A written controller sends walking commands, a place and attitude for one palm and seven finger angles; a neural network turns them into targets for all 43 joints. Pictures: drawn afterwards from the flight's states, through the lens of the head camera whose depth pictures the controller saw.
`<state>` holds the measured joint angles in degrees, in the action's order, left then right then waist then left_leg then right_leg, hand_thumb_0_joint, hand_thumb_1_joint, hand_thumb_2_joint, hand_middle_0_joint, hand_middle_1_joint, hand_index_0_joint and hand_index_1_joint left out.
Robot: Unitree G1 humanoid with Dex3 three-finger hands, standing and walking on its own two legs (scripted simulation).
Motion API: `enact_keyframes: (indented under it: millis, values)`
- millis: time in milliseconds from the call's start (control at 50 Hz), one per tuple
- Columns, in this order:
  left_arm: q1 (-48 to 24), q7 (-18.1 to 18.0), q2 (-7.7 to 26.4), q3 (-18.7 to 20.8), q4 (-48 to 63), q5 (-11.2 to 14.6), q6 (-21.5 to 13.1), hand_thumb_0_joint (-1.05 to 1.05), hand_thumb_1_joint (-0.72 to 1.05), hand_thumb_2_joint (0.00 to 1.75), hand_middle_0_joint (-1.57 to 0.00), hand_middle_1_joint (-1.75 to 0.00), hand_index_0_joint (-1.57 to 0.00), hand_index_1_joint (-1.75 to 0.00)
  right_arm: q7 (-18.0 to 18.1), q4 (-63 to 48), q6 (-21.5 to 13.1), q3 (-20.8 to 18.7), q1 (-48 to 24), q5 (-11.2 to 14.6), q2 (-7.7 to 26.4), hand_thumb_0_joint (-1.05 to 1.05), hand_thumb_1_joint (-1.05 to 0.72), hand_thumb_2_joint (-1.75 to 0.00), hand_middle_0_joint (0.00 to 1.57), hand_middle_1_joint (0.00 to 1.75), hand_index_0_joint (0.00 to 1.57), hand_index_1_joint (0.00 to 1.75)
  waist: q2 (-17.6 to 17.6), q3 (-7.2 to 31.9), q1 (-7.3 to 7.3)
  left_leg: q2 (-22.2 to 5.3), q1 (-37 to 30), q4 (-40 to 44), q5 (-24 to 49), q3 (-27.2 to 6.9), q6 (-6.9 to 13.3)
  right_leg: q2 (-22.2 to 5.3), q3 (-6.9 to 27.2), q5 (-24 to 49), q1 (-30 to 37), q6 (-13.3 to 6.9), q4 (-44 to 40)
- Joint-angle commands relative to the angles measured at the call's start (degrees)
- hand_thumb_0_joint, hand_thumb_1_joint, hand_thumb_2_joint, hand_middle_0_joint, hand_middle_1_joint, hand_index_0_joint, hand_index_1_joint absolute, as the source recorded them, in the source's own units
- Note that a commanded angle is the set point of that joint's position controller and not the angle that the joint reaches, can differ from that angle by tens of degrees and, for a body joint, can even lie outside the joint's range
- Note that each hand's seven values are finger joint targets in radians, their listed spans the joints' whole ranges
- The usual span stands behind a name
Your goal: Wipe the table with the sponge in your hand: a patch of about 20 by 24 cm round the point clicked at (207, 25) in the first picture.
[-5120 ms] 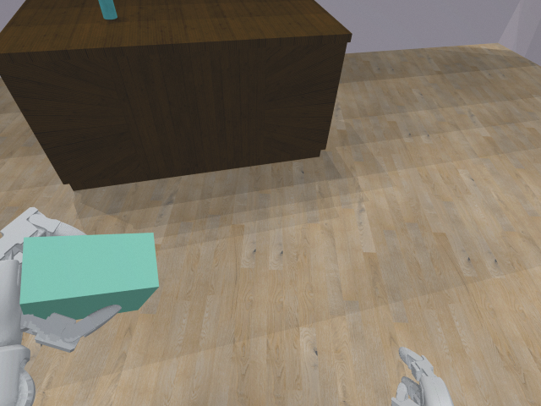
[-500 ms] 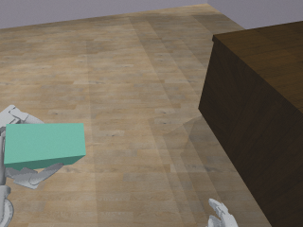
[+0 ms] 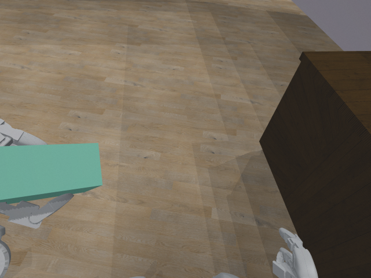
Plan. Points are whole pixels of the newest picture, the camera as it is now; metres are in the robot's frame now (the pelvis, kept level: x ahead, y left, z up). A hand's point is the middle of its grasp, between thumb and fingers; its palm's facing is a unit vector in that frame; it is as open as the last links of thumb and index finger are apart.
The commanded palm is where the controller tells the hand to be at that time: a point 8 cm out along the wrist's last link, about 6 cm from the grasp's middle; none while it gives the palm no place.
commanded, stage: walk to a spot facing it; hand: left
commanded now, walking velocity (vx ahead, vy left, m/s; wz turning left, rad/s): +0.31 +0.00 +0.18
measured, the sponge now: (63, 173) +0.24 +0.21 +0.16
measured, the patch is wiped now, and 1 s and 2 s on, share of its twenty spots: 0.00 0.00 0.00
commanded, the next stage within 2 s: turn to face it in 0.46 s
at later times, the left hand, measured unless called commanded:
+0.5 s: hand (77, 143) +0.29 +0.20 +0.17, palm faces +0.47 -0.74 -0.48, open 10.4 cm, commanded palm +0.21 +0.24 +0.19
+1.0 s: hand (96, 116) +0.33 +0.18 +0.19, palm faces +0.50 -0.73 -0.47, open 10.4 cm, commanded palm +0.27 +0.22 +0.19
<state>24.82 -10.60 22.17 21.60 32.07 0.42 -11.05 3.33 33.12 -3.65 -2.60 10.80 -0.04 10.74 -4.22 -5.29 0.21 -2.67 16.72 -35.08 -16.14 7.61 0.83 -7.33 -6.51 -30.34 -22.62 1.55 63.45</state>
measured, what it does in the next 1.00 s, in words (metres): walks ahead: right foot, then left foot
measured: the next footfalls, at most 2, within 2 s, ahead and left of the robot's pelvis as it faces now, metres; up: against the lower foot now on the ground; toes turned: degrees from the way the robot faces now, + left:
right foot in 0.26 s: +0.18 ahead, -0.15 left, +0.00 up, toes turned -6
left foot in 0.66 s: +0.19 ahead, +0.11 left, +0.00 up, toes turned +23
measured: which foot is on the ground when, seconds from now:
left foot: down 0.00-0.26, up 0.28-0.64, down 0.66-1.00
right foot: up 0.00-0.24, down 0.26-0.66, up 0.68-0.94, down 0.96-1.00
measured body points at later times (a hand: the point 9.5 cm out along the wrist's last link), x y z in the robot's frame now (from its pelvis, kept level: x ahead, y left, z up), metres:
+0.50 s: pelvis +0.11 -0.06 +0.02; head +0.16 -0.06 +0.46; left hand +0.26 +0.24 +0.20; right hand +0.32 -0.29 -0.08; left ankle +0.10 +0.09 -0.64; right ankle +0.14 -0.14 -0.72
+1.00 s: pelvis +0.15 -0.07 -0.01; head +0.18 -0.09 +0.44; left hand +0.30 +0.22 +0.22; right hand +0.37 -0.21 -0.10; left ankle +0.15 +0.09 -0.72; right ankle +0.20 -0.14 -0.73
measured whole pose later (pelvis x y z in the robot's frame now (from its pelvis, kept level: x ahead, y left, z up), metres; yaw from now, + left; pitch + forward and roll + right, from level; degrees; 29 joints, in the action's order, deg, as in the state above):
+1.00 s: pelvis +0.15 -0.07 -0.01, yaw +6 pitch -2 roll +0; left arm 23.9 -7.9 21.1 20.0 31.7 0.9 -10.5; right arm 0.0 31.1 -5.7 3.4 8.3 0.0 6.4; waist 3.5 -6.5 -3.4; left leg -12.5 17.3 -39.4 -17.7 11.9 -3.9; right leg -0.3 -8.7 -16.2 -19.2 -1.0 38.1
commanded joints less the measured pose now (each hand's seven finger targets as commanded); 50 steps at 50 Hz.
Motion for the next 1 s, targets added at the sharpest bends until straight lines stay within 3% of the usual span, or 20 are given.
enact_keyframes:
  millis: [0,80,200,220,240,260,280,380,540,580,600,620,640,660,680,760,800,920,940,980]
  values:
    - [-2.7,0.4,10.2,6.4,19.6,0.4,-5.1,0.00,0.10,1.30,-1.20,-1.60,-1.20,-1.60,-1.1,-6.9,-4.2,-1.5,-2.7,1.1,7.0,0.00,-0.90,-0.90,0.20,0.30,0.20,0.30,19.2,8.3,-0.42,-16.2,-13.8,16.5,14.5,-21.1,12.2,-1.6,4.0,3.8,-18.0,0.9,3.7]
    - [3.3,0.8,8.2,6.2,18.6,1.6,-5.5,0.00,0.10,1.30,-1.20,-1.60,-1.20,-1.60,-1.5,-6.6,-5.8,-0.5,-2.8,0.6,6.2,0.00,-0.90,-0.90,0.20,0.30,0.20,0.30,21.1,9.9,-0.86,-11.8,-6.3,18.1,15.4,-11.1,8.3,1.1,-1.6,11.0,-4.5,1.5,-13.3]
    - [-0.7,1.3,6.5,5.3,4.1,1.4,-3.5,0.00,0.10,1.30,-1.20,-1.60,-1.20,-1.60,0.1,-4.7,-4.0,-0.2,-3.0,0.7,6.2,0.00,-0.90,-0.90,0.20,0.30,0.20,0.30,10.4,10.1,-1.11,-9.0,0.1,4.1,4.7,-6.7,4.7,5.5,-6.0,14.6,14.7,1.4,-34.7]
    - [-3.0,1.4,7.1,5.1,3.2,0.9,-2.9,0.00,0.10,1.30,-1.20,-1.60,-1.20,-1.60,0.2,-4.6,-3.4,-0.1,-2.9,1.1,5.3,0.00,-0.90,-0.90,0.20,0.30,0.20,0.30,1.7,11.1,-1.07,-5.5,4.5,-8.4,-0.9,-4.0,3.1,-0.4,1.5,13.1,19.1,-0.8,-39.9]
    - [-4.0,1.2,10.2,6.4,2.3,0.3,-2.2,0.00,0.10,1.30,-1.20,-1.60,-1.20,-1.60,0.2,-5.5,-2.9,0.3,-3.8,1.1,3.7,0.00,-0.90,-0.90,0.20,0.30,0.20,0.30,-17.0,11.6,-1.47,2.1,18.6,-26.4,-15.4,-0.7,0.1,-15.0,24.3,14.4,25.7,-6.8,-45.7]
    - [-3.7,1.2,10.9,7.2,0.7,1.1,-1.5,0.00,0.10,1.30,-1.20,-1.60,-1.20,-1.60,0.2,-6.3,-3.0,0.5,-6.1,0.7,5.3,0.00,-0.90,-0.90,0.20,0.30,0.20,0.30,-15.9,10.5,-2.56,2.7,23.7,-37.8,-18.4,-7.9,-0.5,-22.2,33.1,15.9,24.2,-9.9,-49.1]
    - [-7.7,1.2,10.6,6.9,2.5,1.2,-2.1,0.00,0.10,1.30,-1.20,-1.60,-1.20,-1.60,0.1,-5.4,-3.2,0.7,-6.3,0.2,5.4,0.00,-0.90,-0.90,0.20,0.30,0.20,0.30,-10.9,8.4,-1.47,-0.3,22.5,-41.1,-14.0,-10.8,-1.0,-22.1,29.9,9.5,18.9,-9.6,-50.5]
    - [-3.7,1.3,11.2,7.1,11.1,0.8,-4.3,0.00,0.10,1.30,-1.20,-1.60,-1.20,-1.60,-0.1,-5.6,-1.4,0.6,-9.1,0.0,5.9,0.00,-0.90,-0.90,0.20,0.30,0.20,0.30,-2.9,7.1,-1.09,-2.8,19.2,-38.1,-5.6,-6.5,-3.4,-15.7,6.7,24.1,14.4,-7.6,-47.1]
    - [7.7,-1.7,11.8,12.0,18.7,2.6,-3.6,0.00,0.10,1.30,-1.20,-1.60,-1.20,-1.60,0.0,-10.1,-1.0,-1.0,-5.1,-0.6,5.1,0.00,-0.90,-0.90,0.20,0.30,0.20,0.30,-3.9,14.5,-2.69,-0.9,10.0,-5.7,-6.2,3.1,-3.3,-15.7,-0.9,52.2,23.2,-8.3,-35.7]
    - [9.4,-2.0,9.8,11.0,17.0,3.1,-3.4,0.00,0.10,1.30,-1.20,-1.60,-1.20,-1.60,0.1,-9.7,-0.4,-1.1,-2.6,-0.2,5.3,0.00,-0.90,-0.90,0.20,0.30,0.20,0.30,-2.1,16.6,-0.33,2.1,1.3,5.2,2.9,5.1,-3.3,-11.6,-3.4,50.8,21.8,-5.5,-29.5]
    - [7.9,-2.1,9.9,11.1,17.6,3.2,-3.8,0.00,0.10,1.30,-1.20,-1.60,-1.20,-1.60,0.6,-9.8,-0.1,-1.8,-1.9,0.2,6.1,0.00,-0.90,-0.90,0.20,0.30,0.20,0.30,1.7,18.3,1.02,1.5,-7.0,9.9,10.1,4.5,-3.1,-9.0,-3.9,47.6,18.0,-3.4,-23.4]
    - [7.0,-2.1,9.6,10.8,18.1,3.2,-4.8,0.00,0.10,1.30,-1.20,-1.60,-1.20,-1.60,0.8,-10.0,0.1,-2.1,-2.1,0.3,6.8,0.00,-0.90,-0.90,0.20,0.30,0.20,0.30,10.2,19.4,1.16,-4.9,-15.4,11.0,21.5,-2.3,-0.8,-4.3,-4.7,32.9,10.3,-1.1,-15.4]
    - [6.5,-1.9,9.7,10.0,19.0,3.1,-6.0,0.00,0.10,1.30,-1.20,-1.60,-1.20,-1.60,0.7,-10.1,-0.2,-2.7,-2.4,0.6,8.5,0.00,-0.90,-0.90,0.20,0.30,0.20,0.30,21.5,19.2,0.14,-18.4,-22.2,9.9,46.1,-18.7,6.6,1.6,-2.7,2.7,-3.3,0.8,-7.7]
    - [6.2,-1.6,11.0,10.0,15.3,2.0,-6.4,0.00,0.10,1.30,-1.20,-1.60,-1.20,-1.60,0.4,-9.6,-0.5,-2.3,-1.1,0.7,8.4,0.00,-0.90,-0.90,0.20,0.30,0.20,0.30,19.9,16.9,0.21,-23.0,-22.4,10.3,54.4,-23.6,10.3,3.5,2.4,-9.3,-8.3,-0.3,-1.2]
    - [6.2,-0.7,9.8,9.0,9.3,1.9,-5.8,0.00,0.10,1.30,-1.20,-1.60,-1.20,-1.60,0.1,-8.8,-0.8,-1.8,-1.7,0.6,8.4,0.00,-0.90,-0.90,0.20,0.30,0.20,0.30,14.4,13.3,0.45,-22.7,-18.4,11.4,49.3,-20.7,10.5,3.2,4.8,-6.6,-10.4,-0.6,-0.7]
    - [-4.3,0.1,9.2,5.6,18.4,1.2,-5.1,0.00,0.10,1.30,-1.20,-1.60,-1.20,-1.60,-0.8,-7.8,-2.8,-1.0,-3.7,0.7,8.1,0.00,-0.90,-0.90,0.20,0.30,0.20,0.30,21.8,12.8,-0.19,-17.3,-14.9,10.9,37.2,-5.0,5.7,3.0,1.7,6.5,-5.1,0.4,-13.4]
    - [-4.0,0.6,7.6,3.2,19.3,1.3,-4.5,0.00,0.10,1.30,-1.20,-1.60,-1.20,-1.60,-1.5,-8.3,-4.5,-0.2,-3.4,0.6,7.6,0.00,-0.90,-0.90,0.20,0.30,0.20,0.30,23.5,12.3,-0.23,-17.6,-11.9,12.0,33.8,-2.8,4.2,4.4,0.1,8.0,-1.4,0.8,-17.5]
    - [-4.6,1.6,7.8,5.0,9.3,1.3,-2.4,0.00,0.10,1.30,-1.20,-1.60,-1.20,-1.60,-2.3,-8.5,-4.9,0.1,-3.6,0.6,7.1,0.00,-0.90,-0.90,0.20,0.30,0.20,0.30,14.6,9.5,-1.72,-17.8,-2.6,4.4,10.5,1.0,0.3,5.7,-1.7,15.6,8.9,1.6,-30.0]
    - [-5.5,1.8,8.0,5.3,7.8,1.2,-2.3,0.00,0.10,1.30,-1.20,-1.60,-1.20,-1.60,-2.3,-8.4,-4.5,0.1,-3.1,0.7,6.8,0.00,-0.90,-0.90,0.20,0.30,0.20,0.30,9.3,9.1,-1.43,-15.3,-0.7,-1.3,4.9,2.3,-1.3,3.9,1.2,21.3,10.0,0.4,-33.9]
    - [-5.3,1.5,11.0,7.3,5.9,1.5,-2.1,0.00,0.10,1.30,-1.20,-1.60,-1.20,-1.60,-1.9,-10.0,-3.6,1.1,-5.0,0.6,4.1,0.00,-0.90,-0.90,0.20,0.30,0.20,0.30,-12.0,9.5,-1.38,-2.8,11.7,-20.6,-20.2,1.8,-5.4,-10.4,26.3,52.3,13.8,-7.8,-40.9]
